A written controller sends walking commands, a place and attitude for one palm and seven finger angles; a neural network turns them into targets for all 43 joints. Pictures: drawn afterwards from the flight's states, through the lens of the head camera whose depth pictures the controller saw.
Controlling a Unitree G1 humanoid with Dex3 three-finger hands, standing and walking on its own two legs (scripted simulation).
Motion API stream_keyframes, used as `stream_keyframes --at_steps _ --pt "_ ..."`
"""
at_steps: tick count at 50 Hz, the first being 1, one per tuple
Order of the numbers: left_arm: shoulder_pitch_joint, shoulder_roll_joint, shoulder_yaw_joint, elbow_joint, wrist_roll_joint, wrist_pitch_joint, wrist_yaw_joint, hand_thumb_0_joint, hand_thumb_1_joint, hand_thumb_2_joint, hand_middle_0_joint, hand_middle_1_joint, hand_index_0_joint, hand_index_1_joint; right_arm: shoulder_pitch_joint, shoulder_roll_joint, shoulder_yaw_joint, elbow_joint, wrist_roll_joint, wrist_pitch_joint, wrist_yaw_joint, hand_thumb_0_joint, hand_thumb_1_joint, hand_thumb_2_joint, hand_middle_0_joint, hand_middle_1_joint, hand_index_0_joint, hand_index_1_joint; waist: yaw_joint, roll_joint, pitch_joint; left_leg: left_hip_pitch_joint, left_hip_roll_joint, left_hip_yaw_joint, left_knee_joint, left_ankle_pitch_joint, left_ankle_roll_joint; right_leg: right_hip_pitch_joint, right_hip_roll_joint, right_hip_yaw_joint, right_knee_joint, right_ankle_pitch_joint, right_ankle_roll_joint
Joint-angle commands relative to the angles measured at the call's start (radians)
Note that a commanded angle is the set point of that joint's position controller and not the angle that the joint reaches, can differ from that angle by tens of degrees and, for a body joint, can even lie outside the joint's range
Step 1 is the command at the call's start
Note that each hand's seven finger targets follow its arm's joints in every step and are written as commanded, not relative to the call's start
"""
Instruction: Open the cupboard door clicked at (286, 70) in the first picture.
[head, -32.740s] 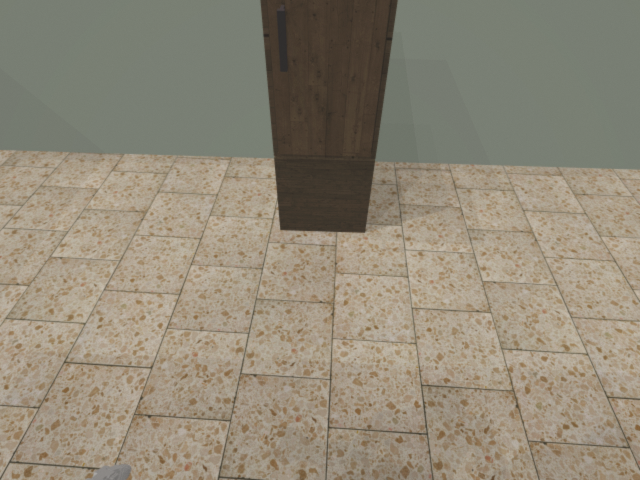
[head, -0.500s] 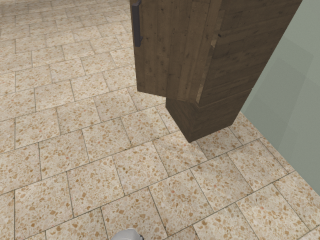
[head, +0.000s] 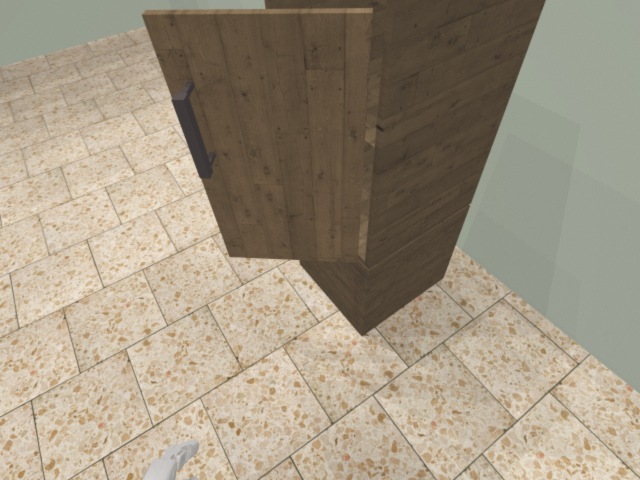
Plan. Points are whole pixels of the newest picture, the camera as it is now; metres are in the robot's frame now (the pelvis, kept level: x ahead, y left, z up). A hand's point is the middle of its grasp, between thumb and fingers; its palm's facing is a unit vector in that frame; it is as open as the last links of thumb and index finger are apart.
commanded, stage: come to a stop and stand still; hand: left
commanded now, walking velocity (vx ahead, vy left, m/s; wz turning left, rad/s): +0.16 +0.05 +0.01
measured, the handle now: (197, 132) +0.65 +0.23 +0.08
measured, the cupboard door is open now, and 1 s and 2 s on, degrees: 50 50 50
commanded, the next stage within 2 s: look again from close up in 1.28 s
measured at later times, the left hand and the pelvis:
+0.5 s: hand out of the picture +0.09 +0.22 -0.17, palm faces +0.04 -0.98 -0.18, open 7.3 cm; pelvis +0.08 +0.04 +0.01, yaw -1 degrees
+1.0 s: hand out of the picture +0.10 +0.15 -0.16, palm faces +0.02 -0.98 -0.20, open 7.3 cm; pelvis +0.04 -0.03 +0.01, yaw +0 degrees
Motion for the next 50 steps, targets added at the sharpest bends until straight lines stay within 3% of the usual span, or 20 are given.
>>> stream_keyframes --at_steps 1,5,11,13,15,16,18,20,23,27,32,34,35,37,39,41,44,46,47,50 --pt "0.221 0.165 0.035 0.024 -0.019 -0.006 0.028 0.0 0.9 0.9 -0.2 -0.3 -0.2 -0.3 -0.097 -0.083 -0.023 -0.096 0.006 -0.016 -0.003 0.0 -0.9 -0.9 0.2 0.3 0.2 0.3 0.093 -0.137 -0.014 -0.442 0.07 -0.161 0.405 0.052 -0.017 0.302 -0.341 0.416 -0.395 0.248 -0.161" --pt "0.152 0.095 0.014 0.025 -0.016 -0.02 0.024 0.0 0.9 0.9 -0.2 -0.3 -0.2 -0.3 -0.003 -0.022 -0.013 -0.051 -0.001 0.013 0.004 0.0 -0.9 -0.9 0.2 0.3 0.2 0.3 0.012 -0.143 -0.055 -0.287 0.08 -0.121 0.225 0.191 -0.043 0.168 -0.214 0.146 -0.431 0.312 -0.097" --pt "0.166 0.138 0.017 0.066 -0.011 0.002 0.036 0.0 0.9 0.9 -0.2 -0.3 -0.2 -0.3 -0.064 -0.017 0.0 -0.066 0.007 0.027 -0.007 0.0 -0.9 -0.9 0.2 0.3 0.2 0.3 0.032 -0.109 -0.102 -0.152 0.026 -0.091 -0.13 0.237 -0.067 0.223 -0.202 0.119 -0.292 0.591 -0.095" --pt "0.156 0.135 0.012 0.083 -0.014 0.017 0.041 0.0 0.9 0.9 -0.2 -0.3 -0.2 -0.3 -0.056 -0.039 -0.003 -0.06 0.009 0.025 -0.011 0.0 -0.9 -0.9 0.2 0.3 0.2 0.3 0.014 -0.128 -0.093 -0.03 0.03 -0.104 -0.286 0.417 -0.059 0.153 -0.167 0.1 -0.22 0.468 -0.044" --pt "0.206 0.09 0.001 0.082 -0.024 0.038 0.046 0.0 0.9 0.9 -0.2 -0.3 -0.2 -0.3 -0.057 -0.131 -0.015 -0.074 0.005 0.01 -0.021 0.0 -0.9 -0.9 0.2 0.3 0.2 0.3 0.037 0.035 -0.108 0.026 0.206 -0.257 -0.316 0.845 0.02 0.095 -0.073 0.056 -0.131 0.169 0.039" --pt "0.232 0.068 -0.005 0.087 -0.025 0.049 0.053 0.0 0.9 0.9 -0.2 -0.3 -0.2 -0.3 -0.072 -0.168 -0.019 -0.082 0.004 0.016 -0.031 0.0 -0.9 -0.9 0.2 0.3 0.2 0.3 0.045 0.074 -0.096 -0.019 0.276 -0.301 -0.338 0.913 0.081 0.117 -0.032 0.041 -0.121 -0.037 0.06" --pt "0.239 0.063 -0.01 0.093 -0.019 0.07 0.048 0.0 0.9 0.9 -0.2 -0.3 -0.2 -0.3 -0.131 -0.172 -0.022 -0.093 0.001 0.027 -0.043 0.0 -0.9 -0.9 0.2 0.3 0.2 0.3 0.054 0.105 0.006 -0.108 0.285 -0.304 -0.387 0.828 0.111 0.104 -0.008 0.045 -0.062 -0.132 0.063" --pt "0.226 0.103 0.002 0.077 -0.017 0.089 0.039 0.0 0.9 0.9 -0.2 -0.3 -0.2 -0.3 -0.101 -0.194 -0.032 -0.095 -0.002 0.029 -0.058 0.0 -0.9 -0.9 0.2 0.3 0.2 0.3 0.025 0.215 -0.056 -0.014 0.337 -0.356 -0.419 0.994 0.157 0.029 0.007 0.07 0.158 -0.286 0.068" --pt "0.205 0.124 0.02 0.057 -0.011 0.103 0.035 0.0 0.9 0.9 -0.2 -0.3 -0.2 -0.3 -0.107 -0.208 -0.045 -0.117 -0.004 0.036 -0.072 0.0 -0.9 -0.9 0.2 0.3 0.2 0.3 0.015 0.139 -0.122 0.038 0.371 -0.333 -0.354 1.076 0.205 -0.064 0.017 0.145 0.405 -0.322 0.066" --pt "0.177 0.106 0.031 0.023 -0.013 0.111 0.028 0.0 0.9 0.9 -0.2 -0.3 -0.2 -0.3 -0.168 -0.22 -0.057 -0.144 -0.007 0.038 -0.067 0.0 -0.9 -0.9 0.2 0.3 0.2 0.3 0.023 0.107 -0.17 0.055 0.347 -0.286 -0.364 0.898 0.185 -0.105 0.023 0.157 0.44 -0.254 0.095" --pt "0.172 0.083 0.022 -0.002 -0.012 0.101 0.019 0.0 0.9 0.9 -0.2 -0.3 -0.2 -0.3 -0.185 -0.229 -0.068 -0.152 -0.013 0.042 -0.045 0.0 -0.9 -0.9 0.2 0.3 0.2 0.3 0.017 0.186 -0.161 -0.023 0.309 -0.293 -0.398 0.603 0.144 0.048 0.026 0.086 0.108 -0.227 0.079" --pt "0.235 0.095 0.025 0.019 -0.013 0.095 0.019 0.0 0.9 0.9 -0.2 -0.3 -0.2 -0.3 -0.208 -0.229 -0.07 -0.156 -0.007 0.048 -0.035 0.0 -0.9 -0.9 0.2 0.3 0.2 0.3 0.054 0.138 -0.141 -0.136 0.263 -0.268 -0.367 0.431 0.099 0.205 0.039 0.057 -0.113 -0.062 0.071" --pt "0.272 0.123 0.028 0.028 -0.007 0.09 0.022 0.0 0.9 0.9 -0.2 -0.3 -0.2 -0.3 -0.213 -0.204 -0.069 -0.161 -0.001 0.053 -0.03 0.0 -0.9 -0.9 0.2 0.3 0.2 0.3 0.071 0.05 -0.13 -0.202 0.198 -0.219 -0.31 0.312 0.054 0.273 0.014 0.089 -0.245 0.016 0.064" --pt "0.174 0.244 0.036 -0.007 0.005 0.079 0.032 0.0 0.9 0.9 -0.2 -0.3 -0.2 -0.3 -0.245 -0.108 -0.048 -0.199 0.006 0.068 -0.013 0.0 -0.9 -0.9 0.2 0.3 0.2 0.3 0.057 -0.328 -0.001 -0.303 0.021 -0.095 -0.045 -0.009 -0.041 0.084 -0.285 0.407 -0.457 -0.128 -0.072" --pt "0.085 0.207 0.02 -0.029 0.006 0.068 0.035 0.0 0.9 0.9 -0.2 -0.3 -0.2 -0.3 -0.254 -0.105 -0.049 -0.193 -0.002 0.073 -0.001 0.0 -0.9 -0.9 0.2 0.3 0.2 0.3 0.033 -0.207 0.016 -0.25 0.033 -0.149 0.082 0.019 -0.026 -0.013 -0.253 0.334 -0.436 -0.127 -0.109" --pt "0.061 0.181 0.011 -0.011 -0.003 0.058 0.034 0.0 0.9 0.9 -0.2 -0.3 -0.2 -0.3 -0.206 -0.104 -0.043 -0.148 -0.003 0.073 -0.005 0.0 -0.9 -0.9 0.2 0.3 0.2 0.3 0.017 -0.233 0.019 -0.232 0.031 -0.135 0.099 0.078 -0.033 0.045 -0.194 0.255 -0.363 0.135 -0.098" --pt "0.085 0.169 0.004 0.013 -0.007 0.05 0.038 0.0 0.9 0.9 -0.2 -0.3 -0.2 -0.3 -0.151 -0.079 -0.028 -0.115 0.003 0.06 -0.008 0.0 -0.9 -0.9 0.2 0.3 0.2 0.3 0.009 -0.191 0.01 -0.128 0.029 -0.112 -0.139 0.154 -0.041 0.093 -0.158 0.197 -0.29 0.235 -0.071" --pt "0.122 0.151 -0.005 0.038 -0.021 0.047 0.035 0.0 0.9 0.9 -0.2 -0.3 -0.2 -0.3 -0.112 -0.095 -0.017 -0.084 0.003 0.037 -0.012 0.0 -0.9 -0.9 0.2 0.3 0.2 0.3 0.016 -0.046 -0.037 0.001 0.057 -0.175 -0.342 0.41 -0.024 0.095 -0.111 0.181 -0.199 0.193 -0.007" --pt "0.161 0.123 -0.012 0.047 -0.03 0.047 0.032 0.0 0.9 0.9 -0.2 -0.3 -0.2 -0.3 -0.119 -0.126 -0.015 -0.078 -0.002 0.021 -0.019 0.0 -0.9 -0.9 0.2 0.3 0.2 0.3 0.042 0.068 -0.062 0.0 0.144 -0.27 -0.366 0.534 0.012 0.11 -0.061 0.158 -0.182 0.148 0.029" --pt "0.153 0.111 -0.012 0.073 -0.025 0.048 0.033 0.0 0.9 0.9 -0.2 -0.3 -0.2 -0.3 -0.15 -0.128 -0.005 -0.066 -0.002 0.022 -0.03 0.0 -0.9 -0.9 0.2 0.3 0.2 0.3 0.054 -0.004 -0.016 -0.1 0.131 -0.24 -0.376 0.419 0.007 0.196 -0.051 0.172 -0.278 0.106 0.031"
